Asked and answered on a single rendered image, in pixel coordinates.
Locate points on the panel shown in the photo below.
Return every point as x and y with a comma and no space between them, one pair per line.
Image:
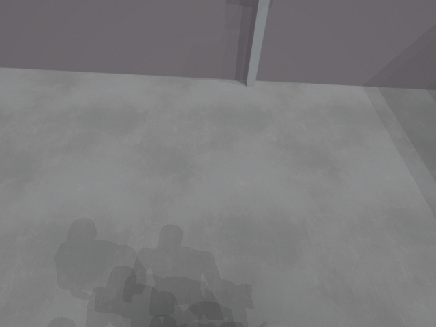
257,41

